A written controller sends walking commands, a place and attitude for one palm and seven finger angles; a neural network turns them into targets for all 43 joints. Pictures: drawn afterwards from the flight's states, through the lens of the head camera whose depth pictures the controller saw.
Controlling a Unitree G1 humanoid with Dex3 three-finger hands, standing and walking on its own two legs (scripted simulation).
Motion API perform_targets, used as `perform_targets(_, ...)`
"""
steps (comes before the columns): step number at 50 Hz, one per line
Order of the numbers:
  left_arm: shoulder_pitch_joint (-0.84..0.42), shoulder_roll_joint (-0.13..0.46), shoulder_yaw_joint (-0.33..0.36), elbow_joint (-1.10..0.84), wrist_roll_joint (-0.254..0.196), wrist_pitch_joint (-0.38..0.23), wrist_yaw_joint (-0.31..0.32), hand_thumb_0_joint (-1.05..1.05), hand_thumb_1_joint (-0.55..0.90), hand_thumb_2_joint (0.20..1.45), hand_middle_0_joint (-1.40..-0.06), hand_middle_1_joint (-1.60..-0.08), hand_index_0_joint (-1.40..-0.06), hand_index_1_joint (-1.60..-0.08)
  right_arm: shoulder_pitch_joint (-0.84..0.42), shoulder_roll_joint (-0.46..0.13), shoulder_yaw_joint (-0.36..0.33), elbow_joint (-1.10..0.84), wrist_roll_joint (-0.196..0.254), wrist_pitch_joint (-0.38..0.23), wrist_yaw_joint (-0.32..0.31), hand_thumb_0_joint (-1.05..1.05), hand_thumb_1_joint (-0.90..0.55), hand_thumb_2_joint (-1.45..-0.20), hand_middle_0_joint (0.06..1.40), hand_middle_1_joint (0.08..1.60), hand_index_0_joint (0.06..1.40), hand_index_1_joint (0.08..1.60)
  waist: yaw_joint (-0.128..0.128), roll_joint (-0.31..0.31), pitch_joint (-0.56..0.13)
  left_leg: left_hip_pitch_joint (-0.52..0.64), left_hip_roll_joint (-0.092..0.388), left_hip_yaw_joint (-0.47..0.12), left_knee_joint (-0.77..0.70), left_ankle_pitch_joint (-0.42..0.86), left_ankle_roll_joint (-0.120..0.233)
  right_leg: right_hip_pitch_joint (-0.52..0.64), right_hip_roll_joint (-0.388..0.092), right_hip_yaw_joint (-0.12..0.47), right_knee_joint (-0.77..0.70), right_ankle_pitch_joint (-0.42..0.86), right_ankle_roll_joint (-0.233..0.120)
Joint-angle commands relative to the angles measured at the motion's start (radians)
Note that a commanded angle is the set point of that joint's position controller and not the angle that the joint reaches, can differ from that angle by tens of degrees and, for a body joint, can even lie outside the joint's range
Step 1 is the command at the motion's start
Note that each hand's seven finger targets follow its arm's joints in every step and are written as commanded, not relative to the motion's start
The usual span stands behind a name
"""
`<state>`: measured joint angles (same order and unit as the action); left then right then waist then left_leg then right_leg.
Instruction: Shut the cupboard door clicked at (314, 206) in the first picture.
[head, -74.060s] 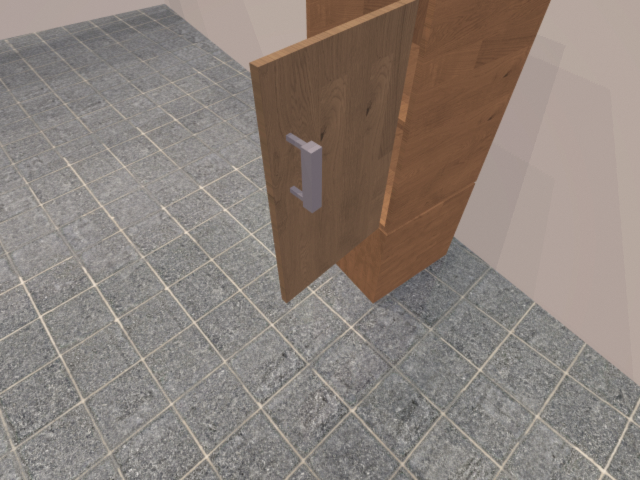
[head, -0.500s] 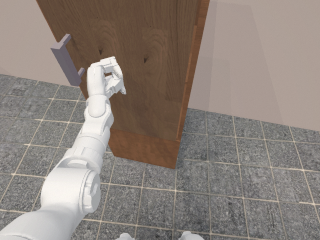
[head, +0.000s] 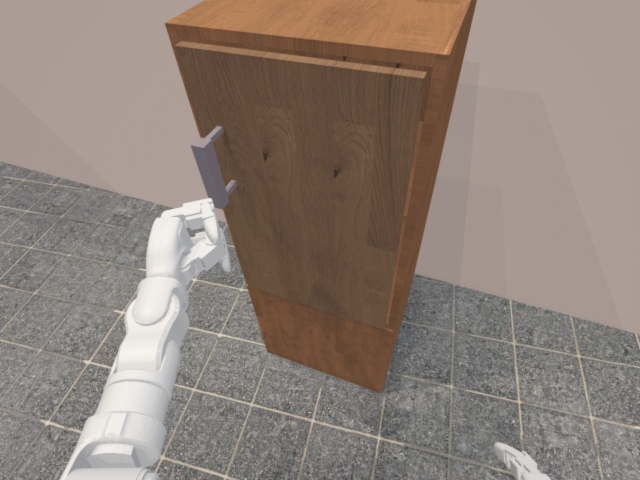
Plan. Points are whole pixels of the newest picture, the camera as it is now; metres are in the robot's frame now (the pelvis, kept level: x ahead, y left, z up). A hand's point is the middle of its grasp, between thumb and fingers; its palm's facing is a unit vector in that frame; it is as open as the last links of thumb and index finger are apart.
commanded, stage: draw the hand back to the body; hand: left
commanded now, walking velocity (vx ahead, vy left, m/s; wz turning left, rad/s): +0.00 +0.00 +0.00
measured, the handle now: (218, 167) +0.58 +0.20 +0.08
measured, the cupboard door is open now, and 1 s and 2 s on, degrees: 0 0 0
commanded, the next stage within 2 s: step back with the hand held close in 1.14 s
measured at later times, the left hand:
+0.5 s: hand (84, 317) +0.25 +0.24 +0.15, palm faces +0.29 -0.91 -0.28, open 4.2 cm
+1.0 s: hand out of the picture +0.18 +0.30 +0.17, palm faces +0.51 -0.78 -0.36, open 7.2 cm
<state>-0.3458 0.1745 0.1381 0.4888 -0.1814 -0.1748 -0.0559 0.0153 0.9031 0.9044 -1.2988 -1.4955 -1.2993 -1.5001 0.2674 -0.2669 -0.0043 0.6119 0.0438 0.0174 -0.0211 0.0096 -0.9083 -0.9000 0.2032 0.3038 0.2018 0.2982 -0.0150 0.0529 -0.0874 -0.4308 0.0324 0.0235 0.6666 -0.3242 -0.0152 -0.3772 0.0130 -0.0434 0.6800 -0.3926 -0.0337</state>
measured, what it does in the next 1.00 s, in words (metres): stands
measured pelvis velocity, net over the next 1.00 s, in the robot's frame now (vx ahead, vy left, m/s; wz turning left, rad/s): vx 0.00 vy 0.03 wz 0.02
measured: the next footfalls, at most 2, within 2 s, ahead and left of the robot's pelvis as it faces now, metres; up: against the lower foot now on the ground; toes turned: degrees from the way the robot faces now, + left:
none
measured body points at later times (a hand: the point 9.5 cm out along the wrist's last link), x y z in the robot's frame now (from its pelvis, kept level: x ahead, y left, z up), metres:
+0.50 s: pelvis -0.01 +0.03 +0.02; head -0.03 +0.00 +0.47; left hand +0.23 +0.29 +0.17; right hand +0.18 -0.18 -0.07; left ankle +0.01 +0.13 -0.72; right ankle -0.03 -0.09 -0.72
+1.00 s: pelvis +0.00 +0.03 +0.02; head -0.03 +0.00 +0.47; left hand +0.14 +0.34 +0.19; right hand +0.19 -0.19 -0.06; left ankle +0.01 +0.13 -0.72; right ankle -0.03 -0.09 -0.72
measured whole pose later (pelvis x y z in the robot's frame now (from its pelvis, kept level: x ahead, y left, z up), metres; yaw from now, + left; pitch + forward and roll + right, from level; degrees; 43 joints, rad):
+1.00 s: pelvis +0.00 +0.03 +0.02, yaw +1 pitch -5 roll +0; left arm 0.43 0.31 0.33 -0.32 -0.07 -0.06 0.11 0.01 0.90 0.90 -0.23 -0.33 -0.23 -0.33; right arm 0.19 -0.23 0.02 0.65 0.01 -0.08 -0.08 0.01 -0.90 -0.90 0.21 0.30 0.20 0.30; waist 0.08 0.07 0.00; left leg -0.13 -0.01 0.02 0.41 -0.21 0.02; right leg -0.06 -0.02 -0.05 0.40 -0.27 0.00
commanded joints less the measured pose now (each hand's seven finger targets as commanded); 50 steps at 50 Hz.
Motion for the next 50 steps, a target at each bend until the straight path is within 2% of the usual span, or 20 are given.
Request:
perform_targets(1, -0.319, 0.173, 0.051, -0.32, -0.037, -0.032, -0.037, 0.0, 0.9, 0.9, -1.217, -1.41, -1.217, -1.41, -0.101, -0.092, -0.02, -0.16, 0.014, -0.063, -0.025, 0.0, -0.9, -0.9, 0.2, 0.3, 0.2, 0.3, 0.005, -0.07, -0.232, 0.178, -0.057, 0.012, -0.066, 0.185, 0.058, 0.094, -0.002, 0.044, -0.139, 0.405, 0.036)
perform_targets(2, -0.276, 0.19, 0.069, -0.334, -0.046, -0.024, -0.041, 0.0, 0.9, 0.9, -1.19, -1.38, -1.19, -1.38, -0.106, -0.095, -0.018, -0.166, 0.017, -0.066, -0.028, 0.0, -0.9, -0.9, 0.2, 0.3, 0.2, 0.3, 0.012, -0.094, -0.224, 0.176, -0.054, 0.009, -0.073, 0.186, 0.058, 0.104, -0.001, 0.041, -0.145, 0.391, 0.037)
perform_targets(3, -0.254, 0.181, 0.063, -0.363, -0.052, -0.016, -0.05, 0.0, 0.9, 0.9, -1.163, -1.35, -1.163, -1.35, -0.127, -0.09, -0.012, -0.174, 0.019, -0.073, -0.029, 0.0, -0.9, -0.9, 0.2, 0.3, 0.2, 0.3, 0.016, -0.078, -0.217, 0.184, -0.054, 0.008, -0.083, 0.185, 0.057, 0.103, -0.003, 0.039, -0.148, 0.388, 0.036)
perform_targets(4, -0.181, 0.231, 0.008, -0.433, 0.047, -0.014, 0.013, 0.0, 0.9, 0.9, -1.135, -1.32, -1.135, -1.32, -0.149, -0.063, -0.009, -0.177, 0.016, -0.054, -0.04, 0.0, -0.9, -0.9, 0.2, 0.3, 0.2, 0.3, 0.013, -0.072, -0.156, 0.206, -0.05, 0.01, -0.131, 0.167, 0.052, 0.103, -0.034, 0.078, -0.206, 0.377, 0.048)
perform_targets(5, -0.115, 0.209, 0.015, -0.434, 0.052, 0.002, 0.045, 0.0, 0.9, 0.9, -1.107, -1.29, -1.107, -1.29, -0.155, -0.064, -0.006, -0.181, 0.012, -0.044, -0.048, 0.0, -0.9, -0.9, 0.2, 0.3, 0.2, 0.3, 0.013, -0.095, -0.128, 0.211, -0.047, 0.005, -0.154, 0.155, 0.052, 0.114, -0.033, 0.067, -0.223, 0.347, 0.049)
perform_targets(7, -0.051, 0.218, 0.011, -0.485, 0.069, 0.022, 0.076, 0.0, 0.9, 0.9, -1.053, -1.23, -1.053, -1.23, -0.171, -0.068, -0.004, -0.182, 0.01, -0.033, -0.056, 0.0, -0.9, -0.9, 0.2, 0.3, 0.2, 0.3, 0.019, -0.11, -0.113, 0.249, -0.041, 0.002, -0.188, 0.167, 0.056, 0.136, -0.02, 0.05, -0.25, 0.313, 0.041)
perform_targets(10, -0.016, 0.238, 0.03, -0.591, 0.09, 0.034, 0.106, 0.0, 0.9, 0.9, -0.97, -1.14, -0.97, -1.14, -0.194, -0.062, 0.006, -0.184, 0.003, -0.032, -0.064, 0.0, -0.9, -0.9, 0.2, 0.3, 0.2, 0.3, 0.021, -0.066, -0.098, 0.312, -0.036, 0.001, -0.234, 0.186, 0.055, 0.161, -0.012, 0.034, -0.281, 0.291, 0.029)
perform_targets(11, 0.009, 0.235, 0.028, -0.628, 0.095, 0.035, 0.112, 0.0, 0.9, 0.9, -0.943, -1.11, -0.943, -1.11, -0.197, -0.058, 0.009, -0.184, 0.001, -0.036, -0.063, 0.0, -0.9, -0.9, 0.2, 0.3, 0.2, 0.3, 0.024, -0.022, -0.1, 0.331, -0.036, 0.0, -0.246, 0.195, 0.053, 0.177, -0.012, 0.031, -0.287, 0.29, 0.024)
perform_targets(16, 0.133, 0.249, 0.056, -0.739, 0.104, 0.044, 0.133, 0.0, 0.9, 0.9, -0.805, -0.96, -0.805, -0.96, -0.216, -0.053, 0.016, -0.178, -0.011, -0.054, -0.066, 0.0, -0.9, -0.9, 0.2, 0.3, 0.2, 0.3, 0.034, -0.002, -0.065, 0.378, -0.029, -0.008, -0.298, 0.21, 0.047, 0.211, -0.005, 0.018, -0.327, 0.275, 0.019)
perform_targets(18, 0.207, 0.266, 0.084, -0.768, 0.105, 0.046, 0.137, 0.0, 0.9, 0.9, -0.75, -0.9, -0.75, -0.9, -0.219, -0.055, 0.017, -0.177, -0.016, -0.059, -0.066, 0.0, -0.9, -0.9, 0.2, 0.3, 0.2, 0.3, 0.041, -0.038, -0.055, 0.381, -0.029, -0.013, -0.31, 0.226, 0.049, 0.229, -0.004, 0.013, -0.337, 0.286, 0.02)
perform_targets(20, 0.255, 0.261, 0.088, -0.825, 0.108, 0.044, 0.138, 0.0, 0.9, 0.9, -0.695, -0.84, -0.695, -0.84, -0.225, -0.052, 0.017, -0.176, -0.018, -0.065, -0.063, 0.0, -0.9, -0.9, 0.2, 0.3, 0.2, 0.3, 0.044, 0.004, -0.053, 0.397, -0.027, -0.014, -0.316, 0.236, 0.044, 0.233, -0.002, 0.009, -0.34, 0.287, 0.018)
perform_targets(25, 0.406, 0.28, 0.14, -0.916, 0.109, 0.043, 0.144, 0.0, 0.9, 0.9, -0.558, -0.69, -0.558, -0.69, -0.226, -0.052, 0.013, -0.172, -0.023, -0.084, -0.056, 0.0, -0.9, -0.9, 0.2, 0.3, 0.2, 0.3, 0.054, 0.017, -0.013, 0.385, -0.022, -0.023, -0.325, 0.253, 0.035, 0.243, -0.003, 0.003, -0.346, 0.292, 0.016)
perform_targets(32, 0.609, 0.351, 0.274, -0.996, 0.102, 0.04, 0.157, 0.0, 0.9, 0.9, -0.365, -0.48, -0.365, -0.48, -0.224, -0.057, -0.002, -0.161, -0.03, -0.106, -0.054, 0.0, -0.9, -0.9, 0.2, 0.3, 0.2, 0.3, 0.071, -0.008, 0.013, 0.356, -0.02, -0.021, -0.317, 0.262, 0.037, 0.253, -0.005, 0.003, -0.357, 0.303, 0.021)
perform_targets(35, 0.661, 0.35, 0.297, -1.043, 0.101, 0.032, 0.161, 0.0, 0.9, 0.9, -0.282, -0.39, -0.282, -0.39, -0.223, -0.05, -0.004, -0.161, -0.026, -0.114, -0.053, 0.0, -0.9, -0.9, 0.2, 0.3, 0.2, 0.3, 0.072, 0.03, 0.017, 0.354, -0.018, -0.019, -0.313, 0.26, 0.034, 0.25, -0.011, 0.001, -0.347, 0.292, 0.02)
perform_targets(37, 0.713, 0.392, 0.356, -1.061, 0.1, 0.03, 0.168, 0.0, 0.9, 0.9, -0.228, -0.33, -0.228, -0.33, -0.222, -0.056, -0.011, -0.157, -0.028, -0.128, -0.056, 0.0, -0.9, -0.9, 0.2, 0.3, 0.2, 0.3, 0.082, 0.03, 0.017, 0.349, -0.018, -0.017, -0.306, 0.262, 0.037, 0.25, -0.008, 0.006, -0.359, 0.299, 0.021)
perform_targets(38, 0.727, 0.379, 0.352, -1.069, 0.097, 0.029, 0.17, 0.0, 0.9, 0.9, -0.2, -0.3, -0.2, -0.3, -0.214, -0.05, -0.008, -0.158, -0.026, -0.128, -0.056, 0.0, -0.9, -0.9, 0.2, 0.3, 0.2, 0.3, 0.079, 0.043, 0.018, 0.343, -0.019, -0.018, -0.31, 0.261, 0.034, 0.26, -0.013, 0.003, -0.347, 0.293, 0.02)
perform_targets(39, 0.708, 0.34, 0.309, -1.056, 0.101, 0.029, 0.168, 0.0, 0.9, 0.9, -0.2, -0.3, -0.2, -0.3, -0.216, -0.051, -0.005, -0.152, -0.027, -0.133, -0.055, 0.0, -0.9, -0.9, 0.2, 0.3, 0.2, 0.3, 0.069, 0.029, 0.049, 0.335, -0.02, -0.02, -0.312, 0.247, 0.033, 0.237, -0.013, 0.0, -0.35, 0.28, 0.021)
perform_targets(42, 0.65, 0.313, 0.267, -1.01, 0.106, 0.041, 0.169, 0.0, 0.9, 0.9, -0.2, -0.3, -0.2, -0.3, -0.214, -0.066, -0.01, -0.142, -0.028, -0.144, -0.063, 0.0, -0.9, -0.9, 0.2, 0.3, 0.2, 0.3, 0.054, -0.021, 0.118, 0.337, -0.017, -0.022, -0.321, 0.183, 0.043, 0.177, -0.01, 0.003, -0.381, 0.215, 0.028)
perform_targets(48, 0.642, 0.351, 0.299, -1.052, 0.11, 0.03, 0.181, 0.0, 0.9, 0.9, -0.2, -0.3, -0.2, -0.3, -0.217, -0.061, -0.01, -0.141, -0.032, -0.155, -0.071, 0.0, -0.9, -0.9, 0.2, 0.3, 0.2, 0.3, 0.074, -0.016, 0.024, 0.354, -0.025, -0.025, -0.317, 0.208, 0.046, 0.243, -0.018, 0.009, -0.359, 0.23, 0.023)
perform_targets(50, 0.657, 0.361, 0.312, -1.073, 0.112, 0.027, 0.183, 0.0, 0.9, 0.9, -0.2, -0.3, -0.2, -0.3, -0.221, -0.056, -0.007, -0.14, -0.034, -0.16, -0.068, 0.0, -0.9, -0.9, 0.2, 0.3, 0.2, 0.3, 0.08, 0.026, 0.017, 0.355, -0.028, -0.022, -0.31, 0.237, 0.042, 0.254, -0.018, 0.007, -0.349, 0.264, 0.019)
